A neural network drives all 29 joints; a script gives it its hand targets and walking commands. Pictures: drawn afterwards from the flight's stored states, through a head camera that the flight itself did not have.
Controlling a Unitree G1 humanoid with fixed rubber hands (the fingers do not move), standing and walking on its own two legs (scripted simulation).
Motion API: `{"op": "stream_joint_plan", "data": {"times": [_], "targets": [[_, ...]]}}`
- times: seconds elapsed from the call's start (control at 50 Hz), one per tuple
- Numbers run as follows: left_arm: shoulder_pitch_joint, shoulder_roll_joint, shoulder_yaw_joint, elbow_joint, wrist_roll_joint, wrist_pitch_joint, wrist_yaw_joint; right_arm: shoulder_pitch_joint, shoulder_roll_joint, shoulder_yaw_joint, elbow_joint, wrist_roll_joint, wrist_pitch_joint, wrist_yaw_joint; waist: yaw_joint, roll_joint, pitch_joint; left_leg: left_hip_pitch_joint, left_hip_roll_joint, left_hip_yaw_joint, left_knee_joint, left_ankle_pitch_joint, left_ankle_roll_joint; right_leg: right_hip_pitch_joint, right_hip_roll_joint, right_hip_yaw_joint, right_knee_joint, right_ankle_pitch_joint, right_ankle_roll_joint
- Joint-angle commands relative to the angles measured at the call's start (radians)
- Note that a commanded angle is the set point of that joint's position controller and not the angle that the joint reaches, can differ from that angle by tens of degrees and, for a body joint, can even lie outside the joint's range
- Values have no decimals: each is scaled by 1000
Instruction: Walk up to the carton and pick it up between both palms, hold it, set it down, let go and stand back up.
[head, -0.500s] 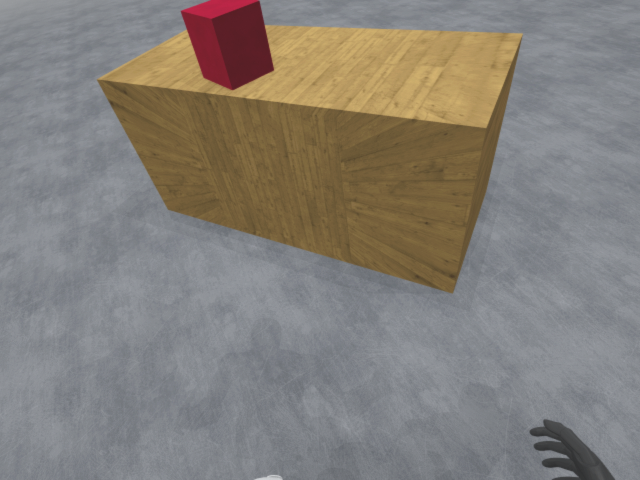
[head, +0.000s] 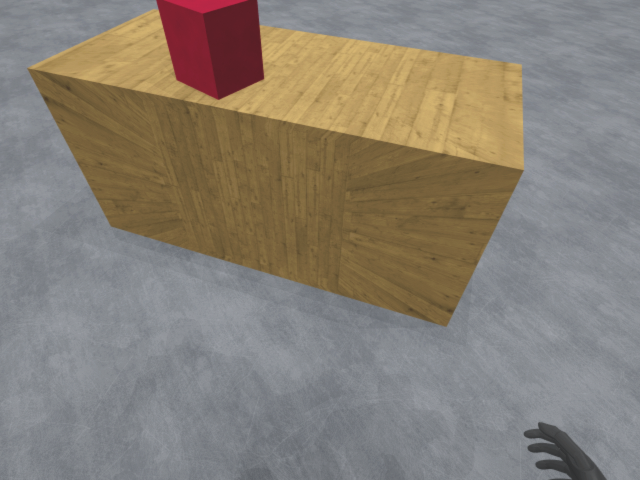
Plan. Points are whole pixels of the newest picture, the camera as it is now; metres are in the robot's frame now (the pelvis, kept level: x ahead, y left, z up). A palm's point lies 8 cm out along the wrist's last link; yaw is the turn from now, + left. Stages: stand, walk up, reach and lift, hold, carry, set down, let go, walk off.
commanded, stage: walk up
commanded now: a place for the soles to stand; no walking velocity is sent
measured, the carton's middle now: (214, 41) +1.24 +0.32 +0.05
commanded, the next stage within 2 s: none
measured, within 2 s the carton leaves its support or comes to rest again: neither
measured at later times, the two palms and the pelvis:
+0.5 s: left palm out of the picture +0.26 +0.50 -0.10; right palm (429, 462) +0.18 -0.14 -0.09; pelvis +0.13 +0.19 -0.02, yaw -7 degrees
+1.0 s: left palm out of the picture +0.39 +0.59 -0.08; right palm (362, 312) +0.40 -0.06 -0.07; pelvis +0.31 +0.26 -0.01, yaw -8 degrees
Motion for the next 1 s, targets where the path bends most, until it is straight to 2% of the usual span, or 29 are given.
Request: {"op": "stream_joint_plan", "data": {"times": [0.0, 0.02, 0.04, 0.06, 0.08, 0.1, 0.12, 0.16, 0.18, 0.26, 0.3, 0.34, 0.36, 0.38, 0.4, 0.42, 0.46, 0.48, 0.56, 0.6, 0.64, 0.66, 0.68, 0.7, 0.72, 0.74, 0.82, 0.9, 0.98], "targets": [[390, 292, 80, 98, 7, 10, 5, -311, -174, -138, -130, 5, 10, 0, 171, 165, 30, -268, 23, 65, -365, -158, -296, 336, -49, -165, -485, -9, -30], [480, 296, 94, 120, 7, 12, 10, -435, -171, -143, -157, -7, 31, 4, 255, 134, 56, -333, -42, 137, -123, -171, -310, 424, -103, -219, -753, -3, -96], [431, 314, 114, 117, -1, 2, 31, -424, -119, -123, -170, -7, 48, 11, 282, -208, 77, -403, -104, 91, 361, -226, -220, 458, -182, -47, -997, 139, -163], [165, 366, 129, 20, 18, -19, 62, -210, -66, -95, -151, -2, 51, 14, 96, -506, 10, -447, 18, -259, 757, -325, -44, 329, -357, 464, -830, 247, -186], [51, 369, 121, -67, 21, -35, 78, -79, -131, -105, -117, 4, 58, 18, 13, -285, -42, -340, 68, -406, 866, -260, -13, 133, -467, 641, -827, 50, -257], [-24, 369, 108, -83, 30, -52, 89, 12, -161, -121, -72, -4, 67, 29, -39, -155, -55, -334, 56, -362, 933, -239, -13, 83, -484, 651, -909, -81, -288], [-110, 325, 84, -105, 26, -57, 95, 116, -158, -121, -24, -11, 65, 33, -125, -49, -112, -260, 74, -344, 838, -194, -11, 91, -376, 489, -886, -65, -217], [-184, 399, 97, -85, 37, -56, 87, 12, -213, -130, -1, 14, 84, 50, -139, -154, -87, -133, 99, -307, 889, -279, 11, -143, -411, 449, -926, -276, -292], [-156, 384, 92, -84, 36, -56, 70, -50, -231, -133, -10, 20, 81, 54, -111, -164, -71, -132, 111, -272, 768, -312, 7, -126, -365, 360, -908, -285, -267], [-86, 362, 90, -93, 64, -48, 46, -36, -170, -115, 5, 5, 32, 33, -51, -271, -141, -159, 162, -242, 83, -509, 55, 233, -289, 141, -511, 164, -168], [-77, 320, 74, -59, 58, -20, 36, 167, -152, -126, 84, 8, 2, 7, -134, -109, -150, 116, 69, -153, -234, -264, 12, 145, -130, -31, -31, 409, -112], [-3, 147, 17, -55, 46, -14, 33, 189, -235, -136, 91, -7, -3, -24, -101, 159, -24, 320, 142, -404, -60, 7, -37, -456, 32, 58, 238, -196, -61], [23, 169, 20, -65, 39, -11, 38, 165, -309, -143, 65, -3, -5, -26, -59, 191, -32, 272, 312, -632, -121, 67, 16, -519, 67, 65, 283, -213, -43], [-122, 246, 32, -83, 29, -14, 48, 123, -366, -150, 33, 31, -5, -23, -106, 200, 66, 125, 403, -884, -342, -151, 106, -557, 52, 127, 333, -172, -35], [-215, 303, 47, -103, 12, -22, 51, 82, -361, -147, 20, 33, -10, -29, -94, 111, 214, 10, 404, -886, -392, -208, 121, -555, 2, 168, 302, -95, -19], [-236, 328, 58, -96, -3, -25, 42, 72, -304, -135, 9, 22, -20, -35, -69, 35, 273, -16, 350, -701, -330, -66, 70, -509, -23, 187, 246, -1, -19], [-145, 273, 37, -60, -22, -21, 17, 118, -193, -116, 2, 32, -31, -45, -31, 31, 257, 62, 185, -317, -182, 453, -67, -439, -1, 95, 114, 112, -40], [-142, 237, 23, -67, -23, -20, 11, 143, -163, -111, 11, 32, -37, -45, -34, 73, 241, 89, 126, -226, -171, 515, -82, -414, 21, 51, 45, 124, -35], [-218, 191, -7, -107, -23, -10, 0, 178, -141, -107, -22, 18, -20, -45, -76, 110, 117, 262, 81, -180, -154, 521, -46, -344, 41, -71, -270, 178, -22], [-217, 204, 1, -109, -8, -16, -2, 163, -154, -115, -53, 17, -7, -45, -78, 45, 14, 302, 78, -131, -47, 505, -6, -199, 40, -161, -479, 240, -15], [20, 230, 19, -21, -3, -22, 10, 78, -147, -117, -98, 24, 0, -52, 45, -21, -127, 245, 86, -136, 242, 592, -1, 123, 49, -151, -628, 365, -48], [223, 256, 38, 24, -7, -23, 25, 38, -144, -117, -117, 35, 6, -51, 161, -46, -261, 199, 52, -66, 548, 566, -24, 355, -4, -108, -780, 491, -105], [284, 298, 53, 20, -4, -24, 42, 120, -84, -89, -109, 48, 9, -49, 175, -152, -356, -62, -9, -131, 705, 23, -44, 657, -133, 152, -700, 527, -169], [310, 365, 73, -5, 4, -22, 54, 203, -41, -67, -120, 44, 7, -46, 131, -272, -485, -317, -62, -172, 840, -494, -65, 885, -390, 572, -621, 484, -277], [303, 351, 70, -11, -3, -22, 65, 216, -118, -80, -97, 27, 9, -49, 117, -89, -497, -353, -37, -237, 857, -472, -41, 872, -423, 654, -643, 377, -314], [252, 357, 75, -3, -2, -19, 69, 205, -184, -95, -59, 22, 14, -48, 117, -61, -442, -360, -21, -247, 931, -420, -42, 763, -464, 745, -699, 301, -382], [44, 283, 37, -53, -7, -40, 59, 97, -168, -97, -49, 27, 8, -31, 36, 16, -194, -308, 88, -271, 862, -315, 17, 305, -378, 427, -739, 319, -328], [2, 309, 40, -64, 12, -73, 44, 29, -117, -92, -49, 17, 19, -9, -11, -81, 76, -307, 158, -218, 559, -275, 6, 10, -344, 243, -800, 249, -294], [-82, 348, 51, -77, 29, -86, 21, 39, -140, -106, -2, 22, 15, 22, -39, -203, 117, -101, 182, -141, 342, -55, 10, -223, -253, 167, -846, -158, -194]]}}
